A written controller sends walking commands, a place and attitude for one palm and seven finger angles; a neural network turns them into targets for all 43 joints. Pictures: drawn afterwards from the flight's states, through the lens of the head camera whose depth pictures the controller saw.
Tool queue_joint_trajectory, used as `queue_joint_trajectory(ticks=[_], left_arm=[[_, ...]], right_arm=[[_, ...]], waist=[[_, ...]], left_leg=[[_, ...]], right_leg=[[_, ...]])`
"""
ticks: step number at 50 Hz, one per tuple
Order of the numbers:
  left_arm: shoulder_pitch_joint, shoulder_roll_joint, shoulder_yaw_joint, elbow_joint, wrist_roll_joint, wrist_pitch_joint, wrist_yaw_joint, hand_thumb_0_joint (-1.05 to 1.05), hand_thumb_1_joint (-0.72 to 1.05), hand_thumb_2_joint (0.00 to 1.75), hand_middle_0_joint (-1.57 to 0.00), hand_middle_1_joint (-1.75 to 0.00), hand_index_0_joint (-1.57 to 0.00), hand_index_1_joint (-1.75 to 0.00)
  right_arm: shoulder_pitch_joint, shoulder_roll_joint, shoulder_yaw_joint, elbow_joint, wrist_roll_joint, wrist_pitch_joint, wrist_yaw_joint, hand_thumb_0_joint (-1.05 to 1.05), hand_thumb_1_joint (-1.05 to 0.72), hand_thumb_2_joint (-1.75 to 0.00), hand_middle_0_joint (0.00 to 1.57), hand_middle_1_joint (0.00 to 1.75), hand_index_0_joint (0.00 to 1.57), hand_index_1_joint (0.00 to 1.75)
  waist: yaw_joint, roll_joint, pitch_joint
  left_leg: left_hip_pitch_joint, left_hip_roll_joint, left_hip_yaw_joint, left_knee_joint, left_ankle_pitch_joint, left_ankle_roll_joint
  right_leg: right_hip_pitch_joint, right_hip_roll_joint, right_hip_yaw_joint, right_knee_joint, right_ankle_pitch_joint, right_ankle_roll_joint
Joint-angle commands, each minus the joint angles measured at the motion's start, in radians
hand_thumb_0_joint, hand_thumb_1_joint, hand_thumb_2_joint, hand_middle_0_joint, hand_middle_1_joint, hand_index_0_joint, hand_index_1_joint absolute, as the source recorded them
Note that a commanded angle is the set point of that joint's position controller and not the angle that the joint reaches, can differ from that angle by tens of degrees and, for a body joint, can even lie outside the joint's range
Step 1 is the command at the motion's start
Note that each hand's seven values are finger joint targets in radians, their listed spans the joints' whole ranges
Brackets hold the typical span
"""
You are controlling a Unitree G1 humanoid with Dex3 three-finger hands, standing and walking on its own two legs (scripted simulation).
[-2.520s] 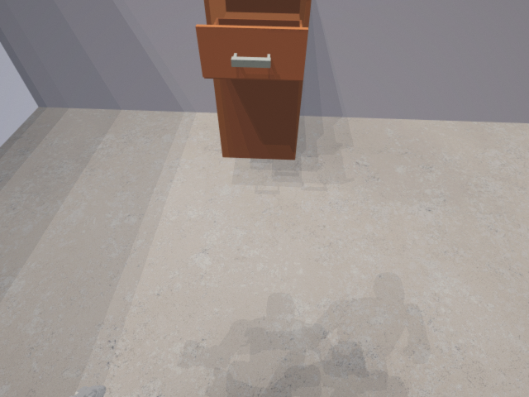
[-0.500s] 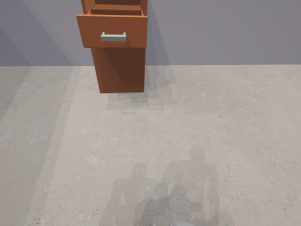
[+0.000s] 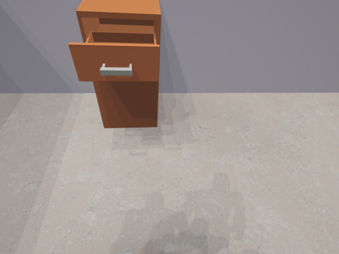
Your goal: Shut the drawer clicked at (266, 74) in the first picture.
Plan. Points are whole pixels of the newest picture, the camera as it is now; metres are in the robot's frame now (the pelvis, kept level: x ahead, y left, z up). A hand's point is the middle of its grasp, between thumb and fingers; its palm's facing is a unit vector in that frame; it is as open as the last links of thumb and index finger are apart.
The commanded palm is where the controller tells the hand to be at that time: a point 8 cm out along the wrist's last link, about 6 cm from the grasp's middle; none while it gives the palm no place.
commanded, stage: walk to a spot facing it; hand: left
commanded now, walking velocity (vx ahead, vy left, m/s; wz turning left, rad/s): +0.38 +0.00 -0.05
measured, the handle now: (116, 68) +0.85 +0.27 -0.02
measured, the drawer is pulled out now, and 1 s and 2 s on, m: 0.30 0.30 0.30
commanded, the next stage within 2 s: turn to face it in 0.34 s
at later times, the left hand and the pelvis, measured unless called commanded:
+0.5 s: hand (117, 203) +0.30 +0.17 -0.17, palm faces -0.12 -0.97 -0.20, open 7.3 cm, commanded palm none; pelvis +0.22 -0.01 +0.00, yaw -6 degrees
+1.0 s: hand (119, 185) +0.37 +0.18 -0.18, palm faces +0.11 -0.98 -0.17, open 7.3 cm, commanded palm none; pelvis +0.32 -0.01 +0.00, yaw +4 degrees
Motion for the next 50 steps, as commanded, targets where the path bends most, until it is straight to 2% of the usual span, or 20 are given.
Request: queue_joint_trajectory(ticks=[1, 2, 3, 4, 5, 7, 10, 21, 24, 25, 26, 27, 28, 30, 32, 41, 42, 44, 45, 50], left_arm=[[0.03, 0.144, 0.035, -0.05, -0.008, -0.016, -0.001, 0.0, 0.9, 0.9, -0.2, -0.3, -0.2, -0.3], [0.038, 0.118, 0.028, -0.057, -0.012, -0.014, -0.006, 0.0, 0.9, 0.9, -0.2, -0.3, -0.2, -0.3], [0.038, 0.057, 0.02, -0.082, -0.019, -0.013, -0.014, 0.0, 0.9, 0.9, -0.2, -0.3, -0.2, -0.3], [-0.01, 0.043, 0.013, -0.127, -0.015, -0.017, -0.016, 0.0, 0.9, 0.9, -0.2, -0.3, -0.2, -0.3], [-0.053, 0.073, 0.024, -0.126, -0.006, -0.014, -0.009, 0.0, 0.9, 0.9, -0.2, -0.3, -0.2, -0.3], [-0.045, 0.061, 0.03, -0.1, -0.002, -0.01, -0.025, 0.0, 0.9, 0.9, -0.2, -0.3, -0.2, -0.3], [0.041, 0.023, 0.027, -0.06, 0.001, 0.011, -0.029, 0.0, 0.9, 0.9, -0.2, -0.3, -0.2, -0.3], [-0.144, 0.011, 0.017, -0.105, -0.008, 0.018, -0.035, 0.0, 0.9, 0.9, -0.2, -0.3, -0.2, -0.3], [0.067, 0.065, 0.027, -0.033, -0.002, -0.001, -0.022, 0.0, 0.9, 0.9, -0.2, -0.3, -0.2, -0.3], [0.191, 0.142, 0.044, 0.005, 0.002, -0.019, -0.011, 0.0, 0.9, 0.9, -0.2, -0.3, -0.2, -0.3], [0.276, 0.252, 0.068, 0.02, -0.003, -0.03, 0.001, 0.0, 0.9, 0.9, -0.2, -0.3, -0.2, -0.3], [0.268, 0.263, 0.057, 0.011, -0.024, -0.02, 0.006, 0.0, 0.9, 0.9, -0.2, -0.3, -0.2, -0.3], [0.174, 0.243, 0.053, -0.007, -0.019, -0.021, 0.01, 0.0, 0.9, 0.9, -0.2, -0.3, -0.2, -0.3], [0.018, 0.139, 0.025, -0.048, -0.018, -0.015, 0.025, 0.0, 0.9, 0.9, -0.2, -0.3, -0.2, -0.3], [-0.06, 0.1, 0.012, -0.07, -0.012, -0.015, 0.031, 0.0, 0.9, 0.9, -0.2, -0.3, -0.2, -0.3], [-0.1, 0.124, 0.025, -0.097, -0.019, 0.042, 0.033, 0.0, 0.9, 0.9, -0.2, -0.3, -0.2, -0.3], [-0.095, 0.103, 0.022, -0.106, -0.024, 0.051, 0.028, 0.0, 0.9, 0.9, -0.2, -0.3, -0.2, -0.3], [-0.082, 0.046, 0.011, -0.146, -0.028, 0.064, 0.02, 0.0, 0.9, 0.9, -0.2, -0.3, -0.2, -0.3], [-0.114, 0.054, 0.016, -0.147, -0.018, 0.065, 0.024, 0.0, 0.9, 0.9, -0.2, -0.3, -0.2, -0.3], [-0.062, 0.061, 0.017, -0.099, -0.023, 0.054, 0.016, 0.0, 0.9, 0.9, -0.2, -0.3, -0.2, -0.3]], right_arm=[[0.144, -0.053, -0.009, -0.003, -0.004, -0.025, 0.004, 0.0, -0.9, -0.9, 0.2, 0.3, 0.2, 0.3], [0.22, -0.093, -0.017, 0.021, -0.007, -0.03, -0.005, 0.0, -0.9, -0.9, 0.2, 0.3, 0.2, 0.3], [0.329, -0.192, -0.039, 0.043, -0.02, -0.037, -0.016, 0.0, -0.9, -0.9, 0.2, 0.3, 0.2, 0.3], [0.416, -0.257, -0.05, 0.054, -0.02, -0.035, -0.023, 0.0, -0.9, -0.9, 0.2, 0.3, 0.2, 0.3], [0.367, -0.216, -0.039, 0.056, -0.018, -0.031, -0.035, 0.0, -0.9, -0.9, 0.2, 0.3, 0.2, 0.3], [0.22, -0.137, -0.015, 0.013, -0.01, -0.042, -0.038, 0.0, -0.9, -0.9, 0.2, 0.3, 0.2, 0.3], [0.167, -0.084, -0.01, 0.018, -0.003, -0.067, -0.044, 0.0, -0.9, -0.9, 0.2, 0.3, 0.2, 0.3], [0.255, -0.121, -0.012, 0.108, -0.01, -0.046, -0.042, 0.0, -0.9, -0.9, 0.2, 0.3, 0.2, 0.3], [0.229, -0.121, -0.004, 0.121, 0.0, -0.034, -0.041, 0.0, -0.9, -0.9, 0.2, 0.3, 0.2, 0.3], [0.244, -0.092, 0.002, 0.122, 0.01, -0.036, -0.033, 0.0, -0.9, -0.9, 0.2, 0.3, 0.2, 0.3], [0.308, -0.023, 0.011, 0.099, 0.022, -0.038, -0.034, 0.0, -0.9, -0.9, 0.2, 0.3, 0.2, 0.3], [0.263, -0.048, 0.009, 0.084, 0.022, -0.025, -0.047, 0.0, -0.9, -0.9, 0.2, 0.3, 0.2, 0.3], [0.239, -0.017, 0.01, 0.074, 0.023, -0.018, -0.048, 0.0, -0.9, -0.9, 0.2, 0.3, 0.2, 0.3], [0.194, -0.025, 0.008, 0.082, 0.01, 0.004, -0.043, 0.0, -0.9, -0.9, 0.2, 0.3, 0.2, 0.3], [0.236, 0.002, 0.017, 0.101, 0.004, 0.027, -0.04, 0.0, -0.9, -0.9, 0.2, 0.3, 0.2, 0.3], [0.18, -0.014, 0.019, 0.043, -0.002, 0.043, -0.025, 0.0, -0.9, -0.9, 0.2, 0.3, 0.2, 0.3], [0.188, -0.052, 0.015, 0.041, -0.004, 0.037, -0.023, 0.0, -0.9, -0.9, 0.2, 0.3, 0.2, 0.3], [0.176, -0.186, -0.006, -0.006, -0.015, 0.033, -0.032, 0.0, -0.9, -0.9, 0.2, 0.3, 0.2, 0.3], [0.146, -0.182, -0.008, -0.003, -0.018, 0.026, -0.045, 0.0, -0.9, -0.9, 0.2, 0.3, 0.2, 0.3], [0.051, -0.159, 0.001, -0.028, -0.003, 0.011, -0.059, 0.0, -0.9, -0.9, 0.2, 0.3, 0.2, 0.3]], waist=[[-0.04, -0.012, 0.102], [-0.072, 0.083, 0.076], [-0.112, 0.305, 0.058], [-0.126, 0.397, 0.045], [-0.117, 0.286, 0.066], [-0.045, 0.111, 0.13], [0.012, 0.096, 0.057], [-0.021, 0.144, 0.125], [0.082, 0.065, 0.029], [0.133, -0.066, -0.066], [0.119, -0.305, -0.204], [0.117, -0.149, -0.186], [0.087, -0.211, -0.182], [0.037, -0.106, -0.029], [-0.016, -0.083, -0.016], [-0.019, -0.101, 0.045], [-0.021, 0.003, 0.051], [-0.016, 0.298, 0.091], [-0.029, 0.312, 0.086], [0.012, 0.121, -0.042]], left_leg=[[0.309, -0.059, 0.061, -0.199, 0.02, 0.0], [0.426, -0.045, 0.017, -0.27, -0.064, 0.013], [0.53, 0.159, -0.312, -0.456, -0.252, 0.09], [0.557, 0.321, -0.594, -0.599, -0.317, 0.177], [0.48, 0.33, -0.608, -0.64, -0.4, 0.195], [0.357, 0.259, -0.422, -0.65, -0.32, 0.16], [0.37, 0.17, -0.139, -0.61, 0.057, 0.135], [0.45, 0.178, 0.083, -0.526, 0.381, 0.127], [0.362, 0.119, 0.104, -0.238, 0.516, 0.086], [0.215, 0.057, 0.121, 0.005, 0.331, 0.049], [0.012, -0.097, 0.104, 0.346, -0.285, 0.01], [0.004, -0.087, -0.035, 0.479, -0.372, 0.023], [-0.023, -0.062, -0.081, 0.538, -0.325, 0.017], [-0.003, -0.008, -0.103, 0.51, -0.2, 0.012], [0.076, -0.006, -0.092, 0.377, -0.152, -0.002], [0.28, -0.063, 0.018, -0.195, 0.01, -0.016], [0.312, -0.037, -0.049, -0.301, 0.062, -0.003], [0.203, 0.223, -0.465, -0.541, 0.117, 0.153], [0.203, 0.223, -0.489, -0.583, 0.16, 0.198], [0.404, 0.117, -0.234, -0.46, 0.587, 0.178]], right_leg=[[-0.227, -0.218, 0.164, -0.162, -0.191, -0.1], [-0.268, -0.161, 0.118, -0.003, -0.137, -0.075], [-0.42, -0.051, 0.025, 0.313, -0.15, -0.021], [-0.546, 0.007, 0.038, 0.589, -0.301, -0.002], [-0.582, -0.04, 0.127, 0.753, -0.242, -0.012], [-0.583, -0.11, 0.16, 0.802, -0.056, -0.005], [-0.494, -0.126, 0.147, 0.727, 0.053, 0.023], [-0.34, -0.085, 0.033, 0.201, 0.113, -0.002], [0.014, -0.023, -0.006, 0.062, 0.184, -0.02], [0.237, -0.141, 0.112, 0.048, 0.324, -0.043], [0.416, -0.44, 0.494, -0.024, 0.634, -0.161], [0.316, -0.478, 0.473, -0.076, 0.753, -0.209], [0.239, -0.467, 0.464, -0.093, 0.687, -0.206], [0.002, -0.407, 0.308, -0.156, 0.484, -0.157], [-0.123, -0.364, 0.171, -0.184, 0.43, -0.123], [-0.206, -0.295, 0.038, -0.113, -0.028, -0.056], [-0.236, -0.244, 0.008, -0.024, -0.083, -0.014], [-0.26, -0.081, -0.019, 0.238, -0.228, 0.071], [-0.282, -0.075, 0.05, 0.391, -0.295, 0.064], [-0.305, -0.082, 0.128, 0.487, -0.149, 0.079]])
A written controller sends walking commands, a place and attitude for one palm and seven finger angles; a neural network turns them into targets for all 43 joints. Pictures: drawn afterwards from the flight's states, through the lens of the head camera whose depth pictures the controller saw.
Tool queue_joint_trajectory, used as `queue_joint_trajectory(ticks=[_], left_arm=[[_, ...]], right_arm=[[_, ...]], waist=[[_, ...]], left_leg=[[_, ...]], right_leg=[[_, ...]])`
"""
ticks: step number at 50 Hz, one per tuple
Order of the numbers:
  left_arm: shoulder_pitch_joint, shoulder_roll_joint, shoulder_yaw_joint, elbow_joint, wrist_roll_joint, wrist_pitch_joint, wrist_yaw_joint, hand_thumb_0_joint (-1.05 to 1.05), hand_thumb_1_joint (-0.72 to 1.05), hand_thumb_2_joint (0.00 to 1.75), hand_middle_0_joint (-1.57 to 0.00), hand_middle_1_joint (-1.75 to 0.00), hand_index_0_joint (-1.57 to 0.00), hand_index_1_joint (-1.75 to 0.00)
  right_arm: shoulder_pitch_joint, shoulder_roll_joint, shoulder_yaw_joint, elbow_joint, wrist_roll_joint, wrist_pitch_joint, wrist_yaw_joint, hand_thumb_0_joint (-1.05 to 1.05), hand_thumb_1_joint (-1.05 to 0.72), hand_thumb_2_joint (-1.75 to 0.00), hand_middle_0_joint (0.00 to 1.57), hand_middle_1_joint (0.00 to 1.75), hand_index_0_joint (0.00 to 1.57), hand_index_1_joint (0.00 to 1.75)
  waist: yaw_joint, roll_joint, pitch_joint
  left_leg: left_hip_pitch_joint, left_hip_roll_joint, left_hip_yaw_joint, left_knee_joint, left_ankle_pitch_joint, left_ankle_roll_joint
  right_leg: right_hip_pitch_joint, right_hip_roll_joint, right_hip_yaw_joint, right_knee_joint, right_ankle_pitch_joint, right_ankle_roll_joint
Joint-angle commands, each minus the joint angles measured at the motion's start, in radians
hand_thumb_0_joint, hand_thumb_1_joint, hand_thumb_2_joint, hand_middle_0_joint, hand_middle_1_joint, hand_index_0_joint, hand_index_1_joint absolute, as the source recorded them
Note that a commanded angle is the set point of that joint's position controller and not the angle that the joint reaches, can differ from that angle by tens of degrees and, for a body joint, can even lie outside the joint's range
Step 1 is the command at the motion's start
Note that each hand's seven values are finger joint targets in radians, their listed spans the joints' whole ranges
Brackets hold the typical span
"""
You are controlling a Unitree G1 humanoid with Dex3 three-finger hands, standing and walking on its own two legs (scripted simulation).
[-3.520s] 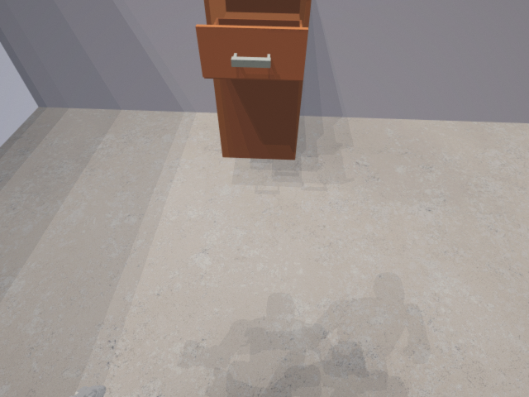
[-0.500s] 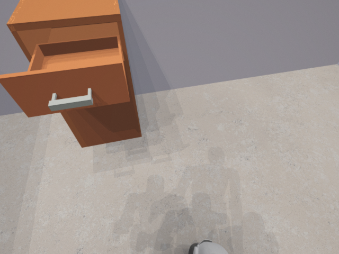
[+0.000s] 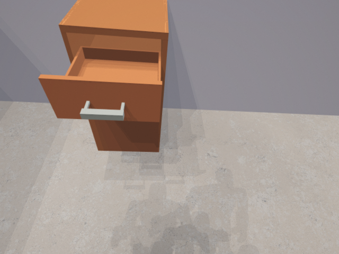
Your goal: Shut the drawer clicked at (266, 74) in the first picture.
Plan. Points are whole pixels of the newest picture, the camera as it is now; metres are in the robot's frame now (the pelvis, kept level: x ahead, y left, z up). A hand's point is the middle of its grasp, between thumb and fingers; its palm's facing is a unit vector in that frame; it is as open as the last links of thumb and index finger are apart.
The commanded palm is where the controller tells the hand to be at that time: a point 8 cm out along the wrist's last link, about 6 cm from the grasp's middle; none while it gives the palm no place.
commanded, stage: take the last steps up to it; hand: left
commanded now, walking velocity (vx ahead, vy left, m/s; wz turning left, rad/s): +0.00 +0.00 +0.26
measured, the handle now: (104, 109) +0.55 +0.25 -0.03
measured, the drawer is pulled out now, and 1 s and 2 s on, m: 0.30 0.30 0.30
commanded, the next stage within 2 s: come to a stop and stand still in 0.98 s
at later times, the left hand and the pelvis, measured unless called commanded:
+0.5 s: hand out of the picture -0.03 +0.11 -0.15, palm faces +0.19 -0.96 -0.20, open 7.4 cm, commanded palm none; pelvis +0.06 -0.03 +0.01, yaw +7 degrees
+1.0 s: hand (94, 217) +0.24 +0.22 -0.16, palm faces +0.16 -0.96 -0.23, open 7.4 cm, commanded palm none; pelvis +0.20 +0.02 +0.00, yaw +6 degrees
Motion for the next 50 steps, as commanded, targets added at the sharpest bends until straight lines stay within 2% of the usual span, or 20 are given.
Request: queue_joint_trajectory(ticks=[1, 4, 7, 11, 12, 13, 14, 15, 18, 20, 30, 31, 33, 34, 35, 36, 37, 40, 42, 50], left_arm=[[0.036, 0.047, 0.005, -0.044, -0.008, -0.028, -0.001, 0.0, 0.9, 0.9, -0.2, -0.3, -0.2, -0.3], [0.035, 0.042, -0.001, -0.039, -0.007, -0.024, 0.004, 0.0, 0.9, 0.9, -0.2, -0.3, -0.2, -0.3], [0.04, 0.031, -0.009, -0.035, 0.001, -0.029, -0.003, 0.0, 0.9, 0.9, -0.2, -0.3, -0.2, -0.3], [0.165, 0.026, -0.012, 0.006, 0.007, -0.052, -0.015, 0.0, 0.9, 0.9, -0.2, -0.3, -0.2, -0.3], [0.22, 0.051, -0.007, 0.026, 0.011, -0.063, -0.012, 0.0, 0.9, 0.9, -0.2, -0.3, -0.2, -0.3], [0.273, 0.124, 0.008, 0.037, 0.022, -0.072, -0.003, 0.0, 0.9, 0.9, -0.2, -0.3, -0.2, -0.3], [0.319, 0.196, 0.022, 0.03, 0.015, -0.069, 0.002, 0.0, 0.9, 0.9, -0.2, -0.3, -0.2, -0.3], [0.321, 0.187, 0.024, 0.032, 0.009, -0.082, 0.007, 0.0, 0.9, 0.9, -0.2, -0.3, -0.2, -0.3], [0.229, 0.088, -0.002, 0.018, 0.008, -0.102, 0.004, 0.0, 0.9, 0.9, -0.2, -0.3, -0.2, -0.3], [0.251, 0.068, -0.007, 0.025, 0.007, -0.114, 0.003, 0.0, 0.9, 0.9, -0.2, -0.3, -0.2, -0.3], [0.36, 0.092, 0.004, 0.105, 0.013, -0.112, 0.007, 0.0, 0.9, 0.9, -0.2, -0.3, -0.2, -0.3], [0.354, 0.092, 0.006, 0.108, 0.011, -0.11, 0.007, 0.0, 0.9, 0.9, -0.2, -0.3, -0.2, -0.3], [0.325, 0.086, 0.007, 0.109, 0.003, -0.105, 0.006, 0.0, 0.9, 0.9, -0.2, -0.3, -0.2, -0.3], [0.339, 0.049, 0.0, 0.103, 0.002, -0.103, 0.002, 0.0, 0.9, 0.9, -0.2, -0.3, -0.2, -0.3], [0.346, -0.004, -0.006, 0.074, -0.009, -0.103, -0.003, 0.0, 0.9, 0.9, -0.2, -0.3, -0.2, -0.3], [0.277, 0.004, -0.006, 0.037, 0.001, -0.104, 0.002, 0.0, 0.9, 0.9, -0.2, -0.3, -0.2, -0.3], [0.207, 0.002, -0.006, 0.024, 0.0, -0.1, 0.003, 0.0, 0.9, 0.9, -0.2, -0.3, -0.2, -0.3], [0.165, -0.015, 0.002, 0.033, 0.007, -0.084, -0.017, 0.0, 0.9, 0.9, -0.2, -0.3, -0.2, -0.3], [0.217, -0.038, 0.002, 0.036, 0.008, -0.064, -0.019, 0.0, 0.9, 0.9, -0.2, -0.3, -0.2, -0.3], [0.135, -0.002, 0.003, -0.026, 0.013, -0.058, -0.027, 0.0, 0.9, 0.9, -0.2, -0.3, -0.2, -0.3]], right_arm=[[0.041, -0.163, -0.035, -0.036, 0.004, -0.022, -0.017, 0.0, -0.9, -0.9, 0.2, 0.3, 0.2, 0.3], [0.052, -0.166, -0.041, -0.025, 0.006, -0.014, -0.015, 0.0, -0.9, -0.9, 0.2, 0.3, 0.2, 0.3], [0.061, -0.178, -0.049, -0.017, -0.001, -0.007, -0.006, 0.0, -0.9, -0.9, 0.2, 0.3, 0.2, 0.3], [0.016, -0.175, -0.053, -0.015, 0.005, -0.005, 0.004, 0.0, -0.9, -0.9, 0.2, 0.3, 0.2, 0.3], [0.004, -0.145, -0.049, -0.016, 0.012, -0.006, 0.007, 0.0, -0.9, -0.9, 0.2, 0.3, 0.2, 0.3], [-0.002, -0.082, -0.037, -0.037, 0.02, -0.009, 0.013, 0.0, -0.9, -0.9, 0.2, 0.3, 0.2, 0.3], [-0.079, -0.088, -0.036, -0.088, 0.008, -0.006, 0.026, 0.0, -0.9, -0.9, 0.2, 0.3, 0.2, 0.3], [-0.117, -0.12, -0.047, -0.096, -0.004, -0.005, 0.031, 0.0, -0.9, -0.9, 0.2, 0.3, 0.2, 0.3], [-0.052, -0.099, -0.053, -0.044, -0.004, -0.005, 0.046, 0.0, -0.9, -0.9, 0.2, 0.3, 0.2, 0.3], [-0.039, -0.072, -0.048, -0.03, -0.001, -0.007, 0.049, 0.0, -0.9, -0.9, 0.2, 0.3, 0.2, 0.3], [-0.167, -0.03, -0.026, -0.072, 0.009, -0.03, 0.059, 0.0, -0.9, -0.9, 0.2, 0.3, 0.2, 0.3], [-0.147, -0.035, -0.024, -0.065, 0.008, -0.035, 0.056, 0.0, -0.9, -0.9, 0.2, 0.3, 0.2, 0.3], [0.018, -0.067, -0.03, -0.011, 0.002, -0.049, 0.038, 0.0, -0.9, -0.9, 0.2, 0.3, 0.2, 0.3], [0.154, -0.142, -0.049, 0.029, -0.003, -0.056, 0.025, 0.0, -0.9, -0.9, 0.2, 0.3, 0.2, 0.3], [0.269, -0.251, -0.075, 0.051, -0.009, -0.057, 0.011, 0.0, -0.9, -0.9, 0.2, 0.3, 0.2, 0.3], [0.304, -0.269, -0.074, 0.061, 0.002, -0.045, 0.01, 0.0, -0.9, -0.9, 0.2, 0.3, 0.2, 0.3], [0.258, -0.235, -0.068, 0.056, 0.004, -0.051, 0.002, 0.0, -0.9, -0.9, 0.2, 0.3, 0.2, 0.3], [0.085, -0.108, -0.036, 0.02, 0.004, -0.063, -0.001, 0.0, -0.9, -0.9, 0.2, 0.3, 0.2, 0.3], [0.048, -0.091, -0.037, 0.006, 0.002, -0.07, -0.002, 0.0, -0.9, -0.9, 0.2, 0.3, 0.2, 0.3], [0.028, -0.145, -0.048, 0.01, -0.003, -0.047, 0.007, 0.0, -0.9, -0.9, 0.2, 0.3, 0.2, 0.3]], waist=[[0.001, 0.153, -0.095], [-0.013, 0.157, -0.101], [-0.028, 0.182, -0.059], [0.029, 0.146, -0.025], [0.053, 0.059, -0.002], [0.077, -0.168, 0.037], [0.113, -0.238, 0.099], [0.106, -0.196, 0.121], [0.028, -0.108, 0.156], [0.022, -0.088, 0.14], [0.076, -0.153, 0.087], [0.064, -0.143, 0.074], [-0.017, -0.093, 0.006], [-0.066, 0.031, -0.086], [-0.092, 0.268, -0.186], [-0.103, 0.251, -0.166], [-0.102, 0.245, -0.12], [-0.015, 0.141, 0.064], [0.027, 0.171, 0.04], [0.05, 0.124, 0.063]], left_leg=[[0.237, 0.229, -0.22, -0.217, 0.625, 0.111], [0.259, 0.225, -0.216, -0.216, 0.574, 0.12], [0.186, 0.221, -0.272, -0.271, 0.191, 0.124], [0.027, 0.163, -0.269, -0.231, -0.176, 0.081], [-0.084, 0.097, -0.22, -0.136, -0.248, 0.038], [-0.287, -0.017, -0.094, 0.097, -0.289, -0.017], [-0.398, -0.039, -0.046, 0.284, -0.317, -0.04], [-0.413, 0.001, -0.112, 0.397, -0.251, -0.035], [-0.368, 0.052, -0.106, 0.489, -0.043, -0.047], [-0.342, 0.054, -0.074, 0.47, 0.016, -0.062], [-0.192, 0.022, 0.03, 0.111, -0.012, -0.044], [-0.136, 0.01, 0.041, 0.064, -0.003, -0.036], [0.13, -0.03, 0.081, -0.085, 0.069, -0.021], [0.376, 0.077, -0.031, -0.092, 0.139, 0.01], [0.549, 0.343, -0.37, -0.145, 0.259, 0.115], [0.483, 0.419, -0.438, -0.23, 0.209, 0.177], [0.397, 0.414, -0.439, -0.268, 0.143, 0.185], [0.093, 0.314, -0.241, -0.334, 0.121, 0.121], [0.041, 0.264, -0.127, -0.341, 0.177, 0.109], [-0.018, 0.237, -0.097, -0.278, -0.015, 0.092]], right_leg=[[-0.094, -0.018, 0.069, 0.033, 0.022, 0.027], [-0.061, -0.011, 0.061, -0.048, 0.005, 0.032], [-0.011, 0.008, 0.035, -0.136, -0.019, 0.016], [0.199, 0.034, -0.007, -0.424, 0.126, -0.001], [0.313, -0.002, 0.04, -0.538, 0.134, -0.011], [0.396, -0.199, 0.311, -0.68, -0.084, -0.078], [0.341, -0.384, 0.545, -0.822, -0.235, -0.178], [0.273, -0.39, 0.584, -0.839, -0.259, -0.203], [0.204, -0.272, 0.311, -0.783, -0.011, -0.151], [0.22, -0.238, 0.204, -0.761, 0.198, -0.138], [0.325, -0.236, 0.089, -0.655, 0.501, -0.143], [0.321, -0.226, 0.079, -0.62, 0.531, -0.137], [0.248, -0.168, 0.011, -0.411, 0.648, -0.102], [0.104, -0.125, -0.016, -0.204, 0.519, -0.069], [-0.12, -0.005, -0.079, 0.059, 0.033, -0.023], [-0.188, 0.014, -0.003, 0.238, -0.169, -0.044], [-0.246, -0.019, 0.045, 0.337, -0.12, -0.049], [-0.189, -0.09, 0.073, 0.271, 0.041, -0.036], [-0.112, -0.085, 0.049, 0.147, 0.09, -0.023], [0.095, -0.019, -0.017, -0.244, 0.217, -0.014]])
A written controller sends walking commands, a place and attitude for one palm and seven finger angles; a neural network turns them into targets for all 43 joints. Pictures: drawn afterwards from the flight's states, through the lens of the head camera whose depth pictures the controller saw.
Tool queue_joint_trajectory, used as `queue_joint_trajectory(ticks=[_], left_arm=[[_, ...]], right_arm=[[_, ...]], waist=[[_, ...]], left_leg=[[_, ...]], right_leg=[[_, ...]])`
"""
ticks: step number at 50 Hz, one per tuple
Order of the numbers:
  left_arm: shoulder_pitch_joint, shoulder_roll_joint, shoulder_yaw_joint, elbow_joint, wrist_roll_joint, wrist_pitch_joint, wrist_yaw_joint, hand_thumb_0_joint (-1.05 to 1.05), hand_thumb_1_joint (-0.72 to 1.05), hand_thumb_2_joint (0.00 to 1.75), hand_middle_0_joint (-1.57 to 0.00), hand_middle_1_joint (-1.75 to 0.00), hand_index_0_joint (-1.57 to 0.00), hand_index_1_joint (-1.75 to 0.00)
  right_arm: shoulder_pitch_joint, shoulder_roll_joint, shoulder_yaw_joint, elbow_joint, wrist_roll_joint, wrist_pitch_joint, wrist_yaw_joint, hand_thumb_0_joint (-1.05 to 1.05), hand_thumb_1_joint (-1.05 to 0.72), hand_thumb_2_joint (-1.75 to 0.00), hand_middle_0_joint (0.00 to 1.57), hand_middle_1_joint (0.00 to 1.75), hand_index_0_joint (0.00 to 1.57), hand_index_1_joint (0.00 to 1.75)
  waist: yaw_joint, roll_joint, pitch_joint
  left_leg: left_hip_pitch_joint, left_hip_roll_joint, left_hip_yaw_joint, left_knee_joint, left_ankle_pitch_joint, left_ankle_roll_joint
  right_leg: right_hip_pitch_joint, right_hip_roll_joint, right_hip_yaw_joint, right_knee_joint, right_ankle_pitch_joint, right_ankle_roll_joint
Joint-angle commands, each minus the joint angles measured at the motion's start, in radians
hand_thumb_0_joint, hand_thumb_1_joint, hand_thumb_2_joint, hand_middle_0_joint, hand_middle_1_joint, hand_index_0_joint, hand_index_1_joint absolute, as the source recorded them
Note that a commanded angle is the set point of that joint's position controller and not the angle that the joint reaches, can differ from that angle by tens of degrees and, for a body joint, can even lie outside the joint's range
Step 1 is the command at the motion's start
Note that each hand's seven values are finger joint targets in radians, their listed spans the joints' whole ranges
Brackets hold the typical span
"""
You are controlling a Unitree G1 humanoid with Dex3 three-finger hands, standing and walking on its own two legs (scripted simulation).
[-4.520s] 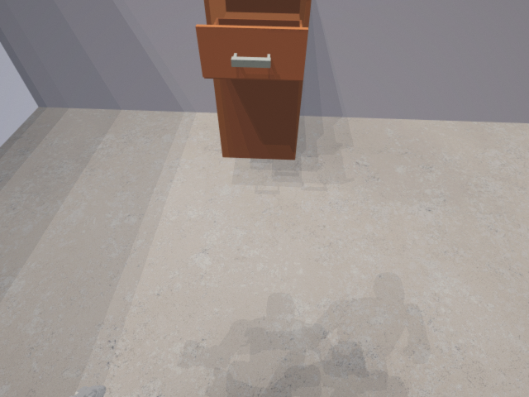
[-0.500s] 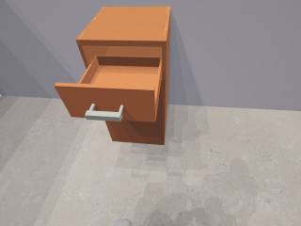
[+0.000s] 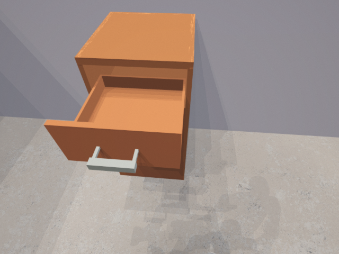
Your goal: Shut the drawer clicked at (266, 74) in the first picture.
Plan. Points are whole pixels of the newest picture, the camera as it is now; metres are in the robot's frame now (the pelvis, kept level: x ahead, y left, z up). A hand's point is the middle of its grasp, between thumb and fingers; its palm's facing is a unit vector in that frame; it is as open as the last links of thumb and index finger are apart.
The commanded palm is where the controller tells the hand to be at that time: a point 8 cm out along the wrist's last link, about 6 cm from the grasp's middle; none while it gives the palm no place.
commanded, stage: come to a stop and stand still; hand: left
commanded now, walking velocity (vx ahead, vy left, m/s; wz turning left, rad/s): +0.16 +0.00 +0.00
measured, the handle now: (114, 158) +0.37 +0.19 -0.03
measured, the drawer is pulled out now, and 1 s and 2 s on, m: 0.30 0.30 0.30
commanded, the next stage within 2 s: look again from close up in 1.38 s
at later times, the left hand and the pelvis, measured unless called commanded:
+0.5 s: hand out of the picture +0.10 +0.20 -0.18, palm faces +0.06 -0.97 -0.24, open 7.3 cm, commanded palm none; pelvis +0.05 +0.01 +0.00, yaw +0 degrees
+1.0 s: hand out of the picture +0.02 +0.19 -0.17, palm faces +0.01 -0.98 -0.21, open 7.4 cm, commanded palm none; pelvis +0.02 +0.02 +0.01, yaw -1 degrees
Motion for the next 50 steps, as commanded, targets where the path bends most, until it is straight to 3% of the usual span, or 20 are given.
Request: queue_joint_trajectory(ticks=[1, 2, 3, 4, 5, 8, 10, 19, 23, 24, 26, 27, 30, 36, 40, 42, 43, 44, 45, 50], left_arm=[[0.149, 0.03, 0.003, -0.004, 0.003, -0.012, -0.009, 0.0, 0.9, 0.9, -0.2, -0.3, -0.2, -0.3], [0.196, 0.063, 0.009, 0.012, 0.005, -0.021, -0.005, 0.0, 0.9, 0.9, -0.2, -0.3, -0.2, -0.3], [0.254, 0.145, 0.021, 0.026, 0.011, -0.036, 0.002, 0.0, 0.9, 0.9, -0.2, -0.3, -0.2, -0.3], [0.29, 0.224, 0.033, 0.022, -0.001, -0.037, 0.008, 0.0, 0.9, 0.9, -0.2, -0.3, -0.2, -0.3], [0.26, 0.208, 0.026, 0.016, -0.012, -0.044, 0.014, 0.0, 0.9, 0.9, -0.2, -0.3, -0.2, -0.3], [0.065, 0.13, -0.004, -0.02, -0.01, -0.04, 0.031, 0.0, 0.9, 0.9, -0.2, -0.3, -0.2, -0.3], [0.042, 0.144, 0.0, -0.026, -0.01, -0.027, 0.038, 0.0, 0.9, 0.9, -0.2, -0.3, -0.2, -0.3], [0.04, 0.183, 0.031, -0.039, -0.001, 0.017, 0.046, 0.0, 0.9, 0.9, -0.2, -0.3, -0.2, -0.3], [0.008, 0.182, 0.033, -0.044, -0.006, 0.027, 0.042, 0.0, 0.9, 0.9, -0.2, -0.3, -0.2, -0.3], [0.016, 0.158, 0.027, -0.04, -0.01, 0.029, 0.038, 0.0, 0.9, 0.9, -0.2, -0.3, -0.2, -0.3], [0.059, 0.065, 0.008, -0.055, -0.019, 0.04, 0.036, 0.0, 0.9, 0.9, -0.2, -0.3, -0.2, -0.3], [0.036, 0.079, 0.005, -0.049, -0.014, 0.048, 0.039, 0.0, 0.9, 0.9, -0.2, -0.3, -0.2, -0.3], [0.08, 0.086, 0.007, 0.001, -0.009, 0.049, 0.03, 0.0, 0.9, 0.9, -0.2, -0.3, -0.2, -0.3], [0.08, 0.055, -0.024, 0.023, -0.012, 0.035, 0.032, 0.0, 0.9, 0.9, -0.2, -0.3, -0.2, -0.3], [0.159, 0.065, -0.031, 0.075, -0.013, 0.015, 0.038, 0.0, 0.9, 0.9, -0.2, -0.3, -0.2, -0.3], [0.137, 0.101, -0.035, 0.08, -0.015, 0.003, 0.039, 0.0, 0.9, 0.9, -0.2, -0.3, -0.2, -0.3], [0.123, 0.099, -0.036, 0.087, -0.015, 0.0, 0.037, 0.0, 0.9, 0.9, -0.2, -0.3, -0.2, -0.3], [0.12, 0.093, -0.036, 0.089, -0.016, -0.006, 0.036, 0.0, 0.9, 0.9, -0.2, -0.3, -0.2, -0.3], [0.113, 0.084, -0.041, 0.089, -0.018, -0.007, 0.036, 0.0, 0.9, 0.9, -0.2, -0.3, -0.2, -0.3], [0.124, 0.073, -0.044, 0.095, -0.021, 0.002, 0.036, 0.0, 0.9, 0.9, -0.2, -0.3, -0.2, -0.3]], right_arm=[[0.007, -0.121, -0.026, -0.035, -0.006, -0.005, -0.001, 0.0, -0.9, -0.9, 0.2, 0.3, 0.2, 0.3], [0.015, -0.101, -0.021, -0.03, -0.003, -0.004, 0.0, 0.0, -0.9, -0.9, 0.2, 0.3, 0.2, 0.3], [0.037, -0.051, -0.011, -0.035, 0.004, -0.005, 0.005, 0.0, -0.9, -0.9, 0.2, 0.3, 0.2, 0.3], [0.045, -0.032, -0.005, -0.068, 0.006, 0.002, 0.008, 0.0, -0.9, -0.9, 0.2, 0.3, 0.2, 0.3], [0.024, -0.066, -0.005, -0.067, 0.003, 0.01, 0.0, 0.0, -0.9, -0.9, 0.2, 0.3, 0.2, 0.3], [0.053, -0.03, 0.006, -0.009, 0.014, 0.03, -0.011, 0.0, -0.9, -0.9, 0.2, 0.3, 0.2, 0.3], [0.076, -0.016, 0.005, -0.002, 0.021, 0.053, -0.013, 0.0, -0.9, -0.9, 0.2, 0.3, 0.2, 0.3], [-0.013, -0.046, -0.022, -0.071, 0.017, 0.084, -0.008, 0.0, -0.9, -0.9, 0.2, 0.3, 0.2, 0.3], [0.05, -0.039, -0.016, -0.062, 0.014, 0.065, -0.008, 0.0, -0.9, -0.9, 0.2, 0.3, 0.2, 0.3], [0.07, -0.048, -0.015, -0.051, 0.014, 0.055, -0.007, 0.0, -0.9, -0.9, 0.2, 0.3, 0.2, 0.3], [0.019, -0.168, -0.024, -0.093, -0.001, 0.044, -0.009, 0.0, -0.9, -0.9, 0.2, 0.3, 0.2, 0.3], [-0.036, -0.155, -0.019, -0.101, -0.004, 0.045, -0.015, 0.0, -0.9, -0.9, 0.2, 0.3, 0.2, 0.3], [-0.114, -0.117, -0.001, -0.102, -0.001, 0.039, -0.03, 0.0, -0.9, -0.9, 0.2, 0.3, 0.2, 0.3], [-0.034, -0.121, -0.007, -0.052, 0.007, 0.032, -0.03, 0.0, -0.9, -0.9, 0.2, 0.3, 0.2, 0.3], [-0.018, -0.1, -0.002, -0.024, 0.019, 0.026, -0.026, 0.0, -0.9, -0.9, 0.2, 0.3, 0.2, 0.3], [-0.013, -0.068, 0.005, -0.02, 0.027, 0.022, -0.017, 0.0, -0.9, -0.9, 0.2, 0.3, 0.2, 0.3], [-0.015, -0.064, 0.009, -0.01, 0.021, 0.025, -0.015, 0.0, -0.9, -0.9, 0.2, 0.3, 0.2, 0.3], [-0.01, -0.06, 0.006, -0.002, 0.018, 0.028, -0.016, 0.0, -0.9, -0.9, 0.2, 0.3, 0.2, 0.3], [-0.009, -0.069, 0.006, 0.006, 0.018, 0.03, -0.016, 0.0, -0.9, -0.9, 0.2, 0.3, 0.2, 0.3], [0.017, -0.062, 0.021, 0.046, 0.014, 0.036, -0.013, 0.0, -0.9, -0.9, 0.2, 0.3, 0.2, 0.3]], waist=[[0.051, 0.062, 0.052], [0.074, 0.004, 0.038], [0.093, -0.195, 0.004], [0.091, -0.341, -0.006], [0.084, -0.298, -0.028], [0.006, -0.078, -0.037], [-0.004, -0.093, -0.063], [0.028, -0.172, -0.066], [-0.015, -0.162, -0.089], [-0.02, -0.116, -0.087], [0.007, 0.271, -0.04], [0.0, 0.255, -0.02], [0.041, 0.202, -0.001], [-0.002, 0.135, -0.058], [0.017, 0.056, -0.059], [-0.012, 0.02, -0.039], [-0.016, -0.011, -0.039], [-0.016, -0.109, -0.047], [-0.019, -0.126, -0.024], [-0.013, -0.034, 0.081]], left_leg=[[-0.184, 0.214, -0.147, -0.088, -0.038, 0.116], [-0.216, 0.163, -0.111, 0.024, -0.083, 0.077], [-0.335, 0.06, -0.022, 0.264, -0.188, 0.024], [-0.432, 0.0, -0.015, 0.487, -0.365, -0.003], [-0.396, 0.034, -0.122, 0.571, -0.338, -0.004], [-0.258, 0.061, -0.161, 0.529, -0.21, -0.036], [-0.218, 0.039, -0.142, 0.473, -0.19, -0.047], [-0.239, 0.009, -0.144, 0.43, -0.181, -0.056], [-0.068, -0.001, -0.107, 0.1, 0.01, -0.044], [0.019, 0.019, -0.118, -0.015, 0.102, -0.037], [-0.073, 0.305, -0.416, -0.161, 0.347, 0.099], [-0.174, 0.314, -0.437, -0.213, 0.249, 0.153], [-0.14, 0.234, -0.322, -0.181, 0.271, 0.154], [0.06, 0.217, -0.287, -0.138, 0.423, 0.163], [-0.004, 0.148, -0.261, -0.067, 0.321, 0.087], [-0.017, 0.082, -0.215, -0.07, 0.189, 0.02], [0.004, 0.073, -0.201, -0.067, 0.228, 0.012], [0.023, 0.073, -0.191, -0.052, 0.218, 0.01], [0.027, 0.074, -0.182, -0.059, 0.185, 0.007], [-0.014, 0.068, -0.188, -0.108, 0.074, 0.005]], right_leg=[[0.243, 0.046, -0.036, -0.203, 0.106, 0.007], [0.331, 0.03, 0.002, -0.287, 0.104, 0.001], [0.438, -0.134, 0.228, -0.398, 0.077, -0.055], [0.454, -0.327, 0.486, -0.548, 0.129, -0.159], [0.391, -0.334, 0.499, -0.563, 0.301, -0.193], [0.28, -0.243, 0.231, -0.45, 0.746, -0.192], [0.27, -0.221, 0.158, -0.417, 0.836, -0.187], [0.291, -0.229, 0.173, -0.419, 0.684, -0.218], [0.234, -0.165, 0.149, -0.363, 0.427, -0.143], [0.177, -0.124, 0.132, -0.319, 0.294, -0.101], [0.086, 0.051, 0.014, -0.108, -0.157, 0.002], [0.119, 0.067, 0.07, 0.029, -0.237, 0.004], [0.078, 0.064, 0.131, 0.17, -0.151, -0.003], [0.117, 0.047, 0.081, -0.094, -0.15, 0.022], [0.291, 0.033, 0.106, -0.448, 0.114, 0.008], [0.274, -0.051, 0.184, -0.462, 0.218, -0.031], [0.254, -0.039, 0.178, -0.442, 0.254, -0.035], [0.25, -0.026, 0.18, -0.45, 0.257, -0.034], [0.224, -0.034, 0.182, -0.468, 0.215, -0.034], [0.165, -0.011, 0.183, -0.518, -0.001, -0.033]])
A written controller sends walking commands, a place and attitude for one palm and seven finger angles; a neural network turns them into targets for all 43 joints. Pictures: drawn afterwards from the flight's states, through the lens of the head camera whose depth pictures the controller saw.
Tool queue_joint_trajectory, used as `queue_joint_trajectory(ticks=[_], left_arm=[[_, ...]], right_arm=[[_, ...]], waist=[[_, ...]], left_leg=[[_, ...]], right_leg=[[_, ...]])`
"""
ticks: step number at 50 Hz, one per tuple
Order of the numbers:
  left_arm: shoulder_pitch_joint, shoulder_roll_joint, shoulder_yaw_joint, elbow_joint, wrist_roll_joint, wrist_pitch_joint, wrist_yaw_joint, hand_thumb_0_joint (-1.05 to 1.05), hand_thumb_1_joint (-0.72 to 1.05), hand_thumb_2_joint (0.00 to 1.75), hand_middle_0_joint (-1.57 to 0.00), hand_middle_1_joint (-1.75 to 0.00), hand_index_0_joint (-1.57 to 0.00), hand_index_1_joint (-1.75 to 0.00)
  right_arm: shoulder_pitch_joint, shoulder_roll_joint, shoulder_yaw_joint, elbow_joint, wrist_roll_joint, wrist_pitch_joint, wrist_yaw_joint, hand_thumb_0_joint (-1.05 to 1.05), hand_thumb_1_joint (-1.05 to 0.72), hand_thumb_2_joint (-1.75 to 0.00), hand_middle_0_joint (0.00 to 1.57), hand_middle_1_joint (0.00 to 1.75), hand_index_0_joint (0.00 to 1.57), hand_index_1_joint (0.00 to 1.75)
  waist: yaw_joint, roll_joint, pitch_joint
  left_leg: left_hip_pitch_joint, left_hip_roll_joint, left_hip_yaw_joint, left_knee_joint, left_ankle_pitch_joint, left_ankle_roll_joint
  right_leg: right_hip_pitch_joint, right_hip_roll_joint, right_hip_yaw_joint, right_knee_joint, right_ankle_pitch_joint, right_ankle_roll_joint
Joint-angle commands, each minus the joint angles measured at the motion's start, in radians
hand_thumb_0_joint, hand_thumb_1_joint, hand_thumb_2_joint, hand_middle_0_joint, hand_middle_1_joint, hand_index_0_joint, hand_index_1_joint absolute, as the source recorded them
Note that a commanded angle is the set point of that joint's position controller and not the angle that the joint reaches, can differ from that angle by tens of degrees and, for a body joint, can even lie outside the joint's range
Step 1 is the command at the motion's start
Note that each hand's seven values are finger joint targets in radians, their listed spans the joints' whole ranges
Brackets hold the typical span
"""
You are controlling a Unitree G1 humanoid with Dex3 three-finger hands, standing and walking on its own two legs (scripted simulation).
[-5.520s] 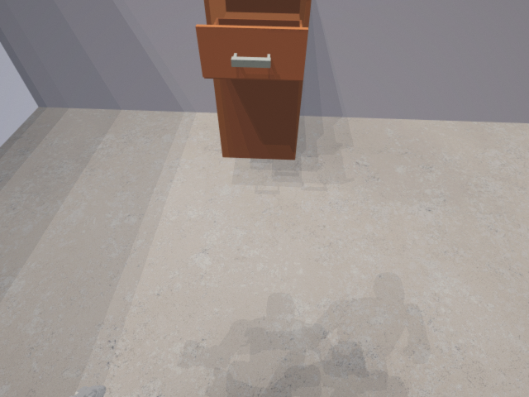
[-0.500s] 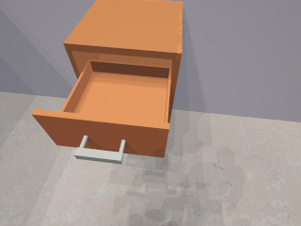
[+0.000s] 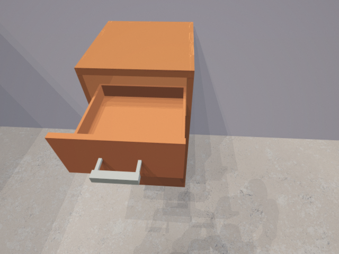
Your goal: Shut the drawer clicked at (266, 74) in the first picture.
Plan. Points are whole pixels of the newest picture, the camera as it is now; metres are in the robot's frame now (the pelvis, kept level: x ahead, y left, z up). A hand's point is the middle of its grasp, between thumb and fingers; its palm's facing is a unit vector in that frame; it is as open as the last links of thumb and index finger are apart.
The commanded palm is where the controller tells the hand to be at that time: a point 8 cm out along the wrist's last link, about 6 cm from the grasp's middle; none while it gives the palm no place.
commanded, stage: come to a stop and stand still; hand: left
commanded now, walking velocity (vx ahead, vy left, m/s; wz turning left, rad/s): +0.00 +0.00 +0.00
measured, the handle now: (117, 170) +0.35 +0.17 -0.03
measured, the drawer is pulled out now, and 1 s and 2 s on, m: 0.30 0.30 0.30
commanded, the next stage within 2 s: look again from close up in 0.38 s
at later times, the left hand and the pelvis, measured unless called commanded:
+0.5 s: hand out of the picture -0.02 +0.13 -0.18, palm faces +0.04 -0.99 -0.16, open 7.4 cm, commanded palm none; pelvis +0.00 -0.02 +0.00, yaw +1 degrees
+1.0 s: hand out of the picture +0.06 +0.20 -0.18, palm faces +0.02 -0.97 -0.25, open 7.4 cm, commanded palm none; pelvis +0.03 +0.01 -0.01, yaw +0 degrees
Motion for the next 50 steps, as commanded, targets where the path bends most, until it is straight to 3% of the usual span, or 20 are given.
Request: queue_joint_trajectory(ticks=[1, 6, 23, 24, 25, 26, 27, 29, 30, 32, 34, 35, 39, 43, 50], left_arm=[[0.04, 0.118, 0.019, -0.031, -0.006, -0.016, 0.004, 0.0, 0.9, 0.9, -0.2, -0.3, -0.2, -0.3], [0.06, 0.109, 0.021, -0.027, -0.009, -0.014, 0.003, 0.0, 0.9, 0.9, -0.2, -0.3, -0.2, -0.3], [0.114, 0.06, 0.02, -0.009, -0.012, -0.025, 0.009, 0.0, 0.9, 0.9, -0.2, -0.3, -0.2, -0.3], [0.05, 0.253, 0.01, -0.131, -0.001, -0.05, 0.004, 0.0, 0.9, 0.9, -0.2, -0.3, -0.2, -0.3], [0.071, 0.179, 0.025, -0.11, -0.004, -0.046, 0.009, 0.0, 0.9, 0.9, -0.2, -0.3, -0.2, -0.3], [0.084, 0.145, 0.01, -0.11, -0.001, -0.049, 0.012, 0.0, 0.9, 0.9, -0.2, -0.3, -0.2, -0.3], [0.077, 0.133, 0.013, -0.112, 0.0, -0.051, 0.014, 0.0, 0.9, 0.9, -0.2, -0.3, -0.2, -0.3], [0.056, 0.136, 0.01, -0.128, 0.001, -0.053, 0.019, 0.0, 0.9, 0.9, -0.2, -0.3, -0.2, -0.3], [0.053, 0.128, 0.014, -0.127, 0.0, -0.056, 0.019, 0.0, 0.9, 0.9, -0.2, -0.3, -0.2, -0.3], [0.046, 0.132, 0.02, -0.128, 0.001, -0.054, 0.02, 0.0, 0.9, 0.9, -0.2, -0.3, -0.2, -0.3], [0.076, 0.129, 0.017, -0.133, 0.004, -0.048, 0.021, 0.0, 0.9, 0.9, -0.2, -0.3, -0.2, -0.3], [0.082, 0.135, 0.021, -0.133, 0.002, -0.046, 0.022, 0.0, 0.9, 0.9, -0.2, -0.3, -0.2, -0.3], [0.085, 0.146, 0.022, -0.146, 0.004, -0.036, 0.023, 0.0, 0.9, 0.9, -0.2, -0.3, -0.2, -0.3], [0.056, 0.17, 0.025, -0.155, 0.002, -0.031, 0.021, 0.0, 0.9, 0.9, -0.2, -0.3, -0.2, -0.3], [0.035, 0.18, 0.016, -0.153, 0.003, -0.026, 0.015, 0.0, 0.9, 0.9, -0.2, -0.3, -0.2, -0.3]], right_arm=[[0.068, -0.06, -0.002, -0.001, -0.008, -0.009, -0.003, 0.0, -0.9, -0.9, 0.2, 0.3, 0.2, 0.3], [0.111, -0.043, 0.002, 0.019, -0.011, -0.006, -0.005, 0.0, -0.9, -0.9, 0.2, 0.3, 0.2, 0.3], [0.186, -0.002, 0.003, 0.046, -0.009, -0.019, -0.017, 0.0, -0.9, -0.9, 0.2, 0.3, 0.2, 0.3], [0.094, -0.097, -0.026, -0.111, -0.049, -0.009, 0.004, 0.0, -0.9, -0.9, 0.2, 0.3, 0.2, 0.3], [0.073, -0.086, -0.033, -0.093, -0.034, -0.023, 0.0, 0.0, -0.9, -0.9, 0.2, 0.3, 0.2, 0.3], [0.09, -0.025, -0.023, -0.101, -0.029, -0.017, 0.0, 0.0, -0.9, -0.9, 0.2, 0.3, 0.2, 0.3], [0.106, -0.011, -0.02, -0.101, -0.027, -0.01, 0.002, 0.0, -0.9, -0.9, 0.2, 0.3, 0.2, 0.3], [0.113, -0.013, -0.014, -0.109, -0.03, -0.008, 0.008, 0.0, -0.9, -0.9, 0.2, 0.3, 0.2, 0.3], [0.107, -0.015, -0.016, -0.11, -0.027, -0.012, 0.008, 0.0, -0.9, -0.9, 0.2, 0.3, 0.2, 0.3], [0.097, -0.031, -0.019, -0.103, -0.022, -0.02, 0.007, 0.0, -0.9, -0.9, 0.2, 0.3, 0.2, 0.3], [0.089, -0.053, -0.016, -0.099, -0.021, -0.028, 0.002, 0.0, -0.9, -0.9, 0.2, 0.3, 0.2, 0.3], [0.079, -0.07, -0.019, -0.101, -0.018, -0.029, 0.0, 0.0, -0.9, -0.9, 0.2, 0.3, 0.2, 0.3], [0.04, -0.098, -0.021, -0.111, -0.018, -0.027, -0.003, 0.0, -0.9, -0.9, 0.2, 0.3, 0.2, 0.3], [-0.008, -0.117, -0.023, -0.12, -0.017, -0.021, -0.001, 0.0, -0.9, -0.9, 0.2, 0.3, 0.2, 0.3], [-0.047, -0.134, -0.015, -0.113, -0.015, -0.022, 0.003, 0.0, -0.9, -0.9, 0.2, 0.3, 0.2, 0.3]], waist=[[-0.004, -0.052, 0.103], [0.0, -0.041, 0.118], [0.003, -0.031, 0.075], [-0.037, 0.042, 0.16], [0.013, 0.071, 0.098], [-0.008, 0.022, 0.023], [-0.015, -0.068, 0.014], [-0.017, -0.158, 0.031], [-0.016, -0.16, 0.045], [-0.017, -0.081, 0.049], [0.003, -0.031, 0.001], [0.005, -0.018, -0.009], [0.015, -0.016, -0.019], [0.01, -0.012, -0.001], [0.014, -0.017, -0.013]], left_leg=[[0.043, 0.081, -0.106, -0.069, -0.042, 0.001], [0.023, 0.074, -0.105, -0.063, -0.066, -0.001], [0.026, 0.091, -0.103, -0.032, 0.045, -0.001], [-0.018, 0.012, -0.136, 0.014, 0.043, 0.026], [-0.047, 0.078, -0.114, 0.076, -0.111, 0.012], [-0.043, 0.052, -0.115, 0.143, -0.105, 0.006], [-0.059, 0.037, -0.101, 0.2, -0.107, -0.002], [-0.082, 0.034, -0.081, 0.226, -0.074, -0.003], [-0.087, 0.04, -0.084, 0.222, -0.054, 0.001], [-0.062, 0.053, -0.087, 0.179, 0.018, 0.006], [-0.017, 0.08, -0.093, 0.156, 0.181, 0.021], [-0.01, 0.084, -0.101, 0.159, 0.229, 0.025], [0.022, 0.094, -0.102, 0.155, 0.322, 0.034], [0.024, 0.091, -0.107, 0.123, 0.241, 0.032], [0.065, 0.094, -0.109, 0.081, 0.239, 0.035]], right_leg=[[-0.171, -0.097, 0.113, -0.165, -0.038, -0.018], [-0.184, -0.094, 0.117, -0.178, -0.096, -0.024], [-0.128, -0.082, 0.095, -0.14, 0.05, -0.032], [-0.22, -0.04, 0.071, -0.063, -0.019, -0.065], [-0.243, -0.098, 0.113, -0.072, -0.138, -0.061], [-0.224, -0.129, 0.157, -0.109, -0.13, -0.068], [-0.24, -0.157, 0.191, -0.142, -0.167, -0.073], [-0.228, -0.171, 0.202, -0.143, -0.075, -0.086], [-0.221, -0.164, 0.178, -0.126, -0.009, -0.081], [-0.196, -0.132, 0.124, -0.061, 0.135, -0.066], [-0.126, -0.097, 0.081, 0.022, 0.314, -0.045], [-0.108, -0.094, 0.068, 0.039, 0.334, -0.037], [-0.089, -0.087, 0.062, 0.051, 0.355, -0.026], [-0.102, -0.089, 0.064, 0.031, 0.275, -0.016], [-0.089, -0.093, 0.066, 0.005, 0.238, -0.002]])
